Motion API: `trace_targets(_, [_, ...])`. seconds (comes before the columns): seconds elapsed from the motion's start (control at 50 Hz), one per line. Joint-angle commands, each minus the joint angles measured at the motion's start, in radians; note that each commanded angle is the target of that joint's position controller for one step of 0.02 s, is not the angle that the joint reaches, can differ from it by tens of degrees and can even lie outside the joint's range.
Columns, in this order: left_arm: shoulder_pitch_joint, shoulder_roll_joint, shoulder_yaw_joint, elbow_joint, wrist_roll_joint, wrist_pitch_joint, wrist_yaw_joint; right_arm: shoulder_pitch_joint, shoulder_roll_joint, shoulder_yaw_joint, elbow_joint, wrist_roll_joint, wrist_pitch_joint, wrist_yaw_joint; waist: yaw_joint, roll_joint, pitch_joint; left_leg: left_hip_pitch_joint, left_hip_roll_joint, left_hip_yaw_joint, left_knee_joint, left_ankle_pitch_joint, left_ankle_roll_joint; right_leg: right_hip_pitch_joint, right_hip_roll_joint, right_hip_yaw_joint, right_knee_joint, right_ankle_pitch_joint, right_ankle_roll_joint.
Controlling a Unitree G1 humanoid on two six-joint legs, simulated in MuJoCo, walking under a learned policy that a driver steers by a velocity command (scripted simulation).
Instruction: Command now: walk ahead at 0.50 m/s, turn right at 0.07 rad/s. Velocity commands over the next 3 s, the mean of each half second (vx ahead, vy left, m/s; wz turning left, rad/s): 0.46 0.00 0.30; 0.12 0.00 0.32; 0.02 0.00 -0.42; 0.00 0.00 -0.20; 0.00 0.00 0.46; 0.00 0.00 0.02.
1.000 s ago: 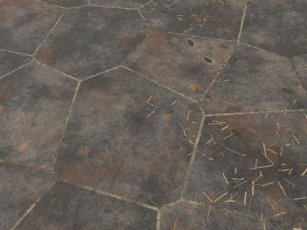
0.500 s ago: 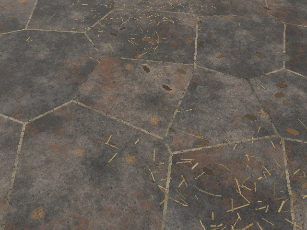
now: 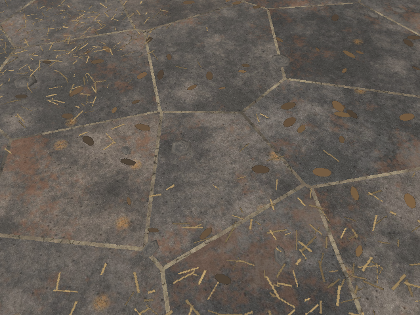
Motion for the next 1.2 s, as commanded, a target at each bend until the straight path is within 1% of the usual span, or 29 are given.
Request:
trace_targets(0.02, [0.085, 0.085, 0.017, -0.009, -0.005, -0.044, 0.007, 0.116, -0.088, -0.02, -0.004, -0.014, 0.023, 0.013, 0.007, -0.047, -0.086, -0.095, 0.026, -0.043, -0.03, 0.057, 0.009, 0.154, -0.289, 0.235, -0.292, 0.38, -0.102])
trace_targets(0.06, [0.112, 0.105, 0.022, 0.015, -0.006, -0.061, 0.005, 0.083, -0.078, -0.023, -0.003, -0.005, 0.035, 0.023, 0.008, -0.052, -0.057, -0.144, 0.014, -0.057, -0.071, 0.115, 0.013, 0.158, -0.277, 0.177, -0.33, 0.374, -0.081])
trace_targets(0.12, [0.163, 0.101, 0.019, 0.043, -0.004, -0.07, 0.008, -0.027, -0.075, -0.028, -0.025, 0.002, 0.038, 0.026, 0.044, -0.064, -0.001, -0.268, -0.009, -0.089, -0.159, 0.223, 0.016, 0.211, -0.269, 0.11, -0.368, 0.358, -0.037])
trace_targets(0.22, [0.187, 0.08, 0.004, 0.071, -0.006, -0.08, 0.02, -0.158, -0.049, -0.016, -0.057, -0.006, 0.028, 0.034, 0.07, -0.072, 0.03, -0.29, -0.041, -0.033, -0.389, 0.366, 0.023, 0.285, -0.269, 0.006, -0.383, 0.435, -0.007])
trace_targets(0.3, [0.256, 0.086, -0.003, 0.118, -0.003, -0.075, 0.04, -0.26, -0.029, 0.0, -0.103, -0.012, 0.024, 0.046, 0.097, -0.066, 0.051, -0.273, -0.067, 0.061, -0.543, 0.335, 0.06, 0.404, -0.302, -0.051, -0.335, 0.622, 0.002])
trace_targets(0.36, [0.241, 0.129, 0.002, 0.13, 0.003, -0.065, 0.055, -0.193, -0.051, -0.008, -0.097, -0.012, 0.027, 0.04, 0.048, -0.108, -0.014, -0.138, -0.149, 0.126, -0.58, 0.195, 0.122, 0.471, -0.322, -0.095, -0.156, 1.05, 0.023])
trace_targets(0.38, [0.223, 0.143, 0.006, 0.128, 0.006, -0.058, 0.06, -0.11, -0.065, -0.015, -0.074, -0.017, 0.025, 0.035, 0.01, -0.117, -0.051, -0.061, -0.184, 0.138, -0.589, 0.151, 0.145, 0.468, -0.323, -0.108, -0.024, 1.166, 0.028])
trace_targets(0.4, [0.207, 0.155, 0.009, 0.12, 0.007, -0.05, 0.062, 0.011, -0.089, -0.028, -0.039, -0.025, 0.016, 0.029, -0.037, -0.115, -0.114, 0.07, -0.207, 0.119, -0.636, 0.159, 0.17, 0.425, -0.318, -0.11, 0.162, 1.142, 0.031])
trace_targets(0.42, [0.166, 0.164, 0.01, 0.101, -0.007, -0.05, 0.059, 0.15, -0.126, -0.046, -0.003, -0.042, 0.003, 0.02, -0.12, -0.079, -0.185, 0.289, -0.169, 0.039, -0.742, 0.281, 0.216, 0.275, -0.282, -0.126, 0.429, 0.903, 0.048])
trace_targets(0.44, [0.217, 0.074, -0.01, 0.046, -0.026, -0.062, 0.044, 0.185, -0.259, -0.084, -0.006, -0.047, 0.005, 0.006, -0.075, 0.149, -0.304, 0.63, 0.145, -0.344, -0.67, 0.702, 0.353, -0.099, -0.129, -0.139, 0.839, 0.057, 0.099])
trace_targets(0.46, [0.217, 0.096, -0.003, 0.021, -0.025, -0.06, 0.042, 0.163, -0.287, -0.094, -0.019, 0.005, 0.011, 0.007, -0.053, 0.129, -0.428, 0.74, 0.282, -0.668, -0.735, 1.017, 0.486, -0.293, -0.003, 0.055, 1.057, -0.377, 0.114])
trace_targets(0.48, [0.154, 0.098, -0.006, 0.009, -0.012, -0.061, 0.04, 0.102, -0.262, -0.091, -0.029, 0.029, 0.018, 0.001, -0.04, 0.0, -0.327, 0.626, 0.249, -0.502, -0.758, 1.02, 0.451, -0.338, -0.093, 0.141, 1.023, -0.267, 0.11])
trace_targets(0.5, [0.124, 0.093, -0.01, -0.003, -0.016, -0.065, 0.039, 0.034, -0.198, -0.074, -0.038, 0.029, 0.024, -0.003, -0.012, -0.025, -0.185, 0.473, 0.204, -0.414, -0.806, 0.957, 0.398, -0.342, -0.124, 0.125, 0.939, -0.209, 0.114])
trace_targets(0.52, [0.118, 0.097, -0.006, 0.001, -0.007, -0.058, 0.039, -0.013, -0.15, -0.061, -0.044, 0.027, 0.029, -0.005, 0.026, -0.064, -0.099, 0.349, 0.146, -0.345, -0.848, 0.906, 0.343, -0.314, -0.148, 0.121, 0.857, -0.192, 0.121])
trace_targets(0.54, [0.124, 0.097, -0.004, -0.005, 0.009, -0.037, 0.037, -0.044, -0.124, -0.052, -0.05, 0.032, 0.032, -0.009, 0.054, -0.056, -0.066, 0.257, 0.096, -0.292, -0.876, 0.882, 0.313, -0.268, -0.159, 0.12, 0.79, -0.181, 0.136])
trace_targets(0.56, [0.146, 0.086, -0.005, -0.003, 0.017, -0.013, 0.036, -0.054, -0.123, -0.048, -0.053, 0.026, 0.03, -0.007, 0.072, -0.035, -0.072, 0.201, 0.067, -0.256, -0.885, 0.89, 0.293, -0.217, -0.159, 0.113, 0.74, -0.171, 0.149])
trace_targets(0.6, [0.163, 0.065, -0.009, -0.012, 0.015, 0.012, 0.034, -0.042, -0.164, -0.058, -0.052, 0.014, 0.02, -0.002, 0.086, -0.012, -0.106, 0.175, 0.028, -0.22, -0.872, 0.984, 0.28, -0.191, -0.143, 0.094, 0.674, -0.137, 0.169])
trace_targets(0.7, [0.058, 0.086, -0.003, -0.062, 0.008, 0.03, 0.039, 0.001, -0.184, -0.064, -0.063, 0.014, 0.038, -0.011, 0.045, 0.047, -0.144, 0.23, -0.006, -0.254, -0.844, 0.895, 0.219, -0.261, -0.147, 0.099, 0.531, -0.041, 0.19])
trace_targets(0.78, [-0.008, 0.093, -0.005, -0.083, 0.0, 0.039, 0.043, 0.032, -0.177, -0.063, -0.07, 0.005, 0.054, -0.02, 0.009, 0.068, -0.133, 0.301, 0.016, -0.315, -0.838, 0.772, 0.201, -0.293, -0.149, 0.116, 0.434, -0.025, 0.181])
trace_targets(0.88, [0.007, 0.074, -0.017, -0.058, -0.01, 0.032, 0.044, 0.016, -0.117, -0.03, -0.056, -0.015, 0.052, -0.026, 0.003, 0.071, -0.119, 0.317, 0.049, -0.284, -0.812, 0.843, 0.2, -0.132, -0.129, 0.095, 0.246, -0.083, 0.13])
trace_targets(0.94, [0.062, 0.059, -0.023, -0.024, -0.015, 0.025, 0.047, -0.029, -0.121, -0.014, -0.042, -0.006, 0.051, -0.037, 0.042, 0.06, -0.088, 0.262, 0.044, -0.271, -0.762, 0.743, 0.159, 0.074, -0.102, 0.084, -0.029, -0.014, 0.089])
trace_targets(0.96, [0.079, 0.082, -0.02, -0.02, -0.009, 0.015, 0.049, -0.028, -0.135, -0.015, -0.04, 0.001, 0.049, -0.043, 0.056, 0.025, -0.084, 0.227, 0.02, -0.266, -0.731, 0.619, 0.116, 0.161, -0.135, 0.145, -0.153, 0.154, 0.075])
trace_targets(0.98, [0.091, 0.168, -0.005, -0.027, 0.004, 0.004, 0.054, 0.011, -0.126, -0.013, -0.056, -0.003, 0.046, -0.046, 0.021, -0.101, -0.118, 0.188, -0.054, -0.213, -0.629, 0.401, 0.077, 0.227, -0.283, 0.333, -0.148, 0.448, 0.038])
trace_targets(1.0, [0.049, 0.208, 0.001, -0.034, -0.015, 0.011, 0.045, 0.078, -0.106, -0.013, -0.035, 0.006, 0.061, -0.049, -0.021, -0.215, -0.137, 0.144, -0.176, -0.114, -0.58, -0.013, 0.044, 0.23, -0.41, 0.453, -0.102, 0.76, -0.113])
trace_targets(1.02, [0.083, 0.155, -0.009, -0.026, -0.017, 0.014, 0.032, 0.034, -0.135, -0.015, -0.028, 0.002, 0.076, -0.058, 0.027, -0.212, -0.148, 0.122, -0.186, -0.083, -0.517, -0.186, 0.034, 0.205, -0.447, 0.544, -0.139, 0.741, -0.177])
trace_targets(1.04, [0.11, 0.161, -0.005, -0.016, -0.011, 0.013, 0.023, -0.029, -0.15, -0.023, -0.041, 0.006, 0.082, -0.058, 0.053, -0.193, -0.115, 0.07, -0.2, -0.087, -0.42, -0.247, 0.027, 0.198, -0.42, 0.549, -0.168, 0.643, -0.181])
trace_targets(1.06, [0.103, 0.171, 0.002, -0.011, -0.008, 0.018, 0.024, -0.065, -0.144, -0.024, -0.047, 0.007, 0.086, -0.051, 0.05, -0.154, -0.107, 0.035, -0.197, -0.093, -0.335, -0.245, 0.013, 0.19, -0.376, 0.519, -0.178, 0.515, -0.162])
trace_targets(1.12, [0.062, 0.182, 0.023, -0.014, -0.019, 0.038, 0.035, -0.08, -0.119, -0.021, -0.054, 0.003, 0.096, -0.038, 0.023, -0.142, -0.086, -0.018, -0.171, -0.09, -0.262, -0.158, -0.027, 0.155, -0.272, 0.43, -0.193, 0.355, -0.103])
trace_targets(1.2, [0.084, 0.174, 0.04, -0.011, -0.014, 0.049, 0.029, -0.118, -0.096, -0.014, -0.069, 0.009, 0.093, -0.045, 0.053, -0.15, -0.122, -0.032, -0.17, -0.07, -0.344, -0.137, -0.054, 0.173, -0.241, 0.447, -0.186, 0.267, -0.106])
